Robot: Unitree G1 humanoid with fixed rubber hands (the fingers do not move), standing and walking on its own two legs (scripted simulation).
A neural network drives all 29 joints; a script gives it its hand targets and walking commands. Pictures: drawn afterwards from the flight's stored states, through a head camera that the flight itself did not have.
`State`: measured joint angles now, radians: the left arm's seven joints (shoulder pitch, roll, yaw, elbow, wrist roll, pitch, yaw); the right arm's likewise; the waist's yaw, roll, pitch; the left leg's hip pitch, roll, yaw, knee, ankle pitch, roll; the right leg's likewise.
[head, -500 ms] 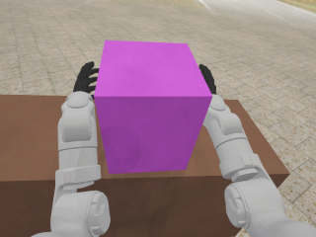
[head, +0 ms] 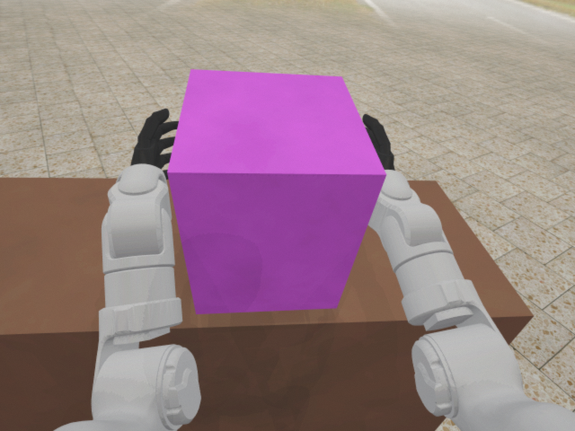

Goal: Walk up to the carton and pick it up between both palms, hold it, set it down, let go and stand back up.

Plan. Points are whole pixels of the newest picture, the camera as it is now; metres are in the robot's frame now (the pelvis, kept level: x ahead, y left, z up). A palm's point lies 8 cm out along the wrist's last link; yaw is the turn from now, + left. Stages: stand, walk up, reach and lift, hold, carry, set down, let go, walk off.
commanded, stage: hold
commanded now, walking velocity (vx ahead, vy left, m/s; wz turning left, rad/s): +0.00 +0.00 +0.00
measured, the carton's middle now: (268, 196) +0.37 +0.01 +0.19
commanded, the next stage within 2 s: none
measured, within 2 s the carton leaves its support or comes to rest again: neither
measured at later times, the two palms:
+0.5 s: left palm (156, 170) +0.36 +0.15 +0.24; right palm (381, 176) +0.37 -0.14 +0.23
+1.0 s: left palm (151, 170) +0.36 +0.16 +0.24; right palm (377, 171) +0.37 -0.14 +0.23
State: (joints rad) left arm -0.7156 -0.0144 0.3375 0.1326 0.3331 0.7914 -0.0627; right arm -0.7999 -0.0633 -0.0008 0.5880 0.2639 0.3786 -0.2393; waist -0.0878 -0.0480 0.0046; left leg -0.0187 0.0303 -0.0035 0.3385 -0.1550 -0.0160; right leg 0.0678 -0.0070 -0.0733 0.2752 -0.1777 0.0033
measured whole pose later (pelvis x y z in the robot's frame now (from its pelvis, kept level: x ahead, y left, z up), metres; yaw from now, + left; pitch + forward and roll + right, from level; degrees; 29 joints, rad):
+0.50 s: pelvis +0.00 +0.00 +0.00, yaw +0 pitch -9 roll -1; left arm -0.70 -0.02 0.33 0.11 0.34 0.80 -0.07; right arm -0.78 -0.07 0.00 0.56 0.27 0.39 -0.24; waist -0.10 -0.04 0.01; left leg -0.01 0.03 -0.01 0.34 -0.16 -0.02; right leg 0.07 0.00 -0.07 0.27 -0.18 0.00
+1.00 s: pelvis +0.00 +0.00 +0.00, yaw +1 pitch -9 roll -1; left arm -0.73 0.00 0.33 0.15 0.34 0.79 -0.08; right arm -0.81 -0.06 -0.01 0.59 0.27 0.39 -0.25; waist -0.10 -0.06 0.00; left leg -0.02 0.03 -0.02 0.34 -0.16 -0.02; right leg 0.07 0.00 -0.07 0.28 -0.18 0.00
